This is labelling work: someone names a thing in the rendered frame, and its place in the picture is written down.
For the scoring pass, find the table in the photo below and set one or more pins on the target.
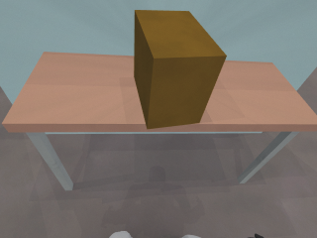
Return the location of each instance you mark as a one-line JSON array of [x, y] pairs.
[[90, 93]]

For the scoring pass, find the carton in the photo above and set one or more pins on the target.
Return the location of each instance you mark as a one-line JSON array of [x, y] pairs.
[[176, 66]]

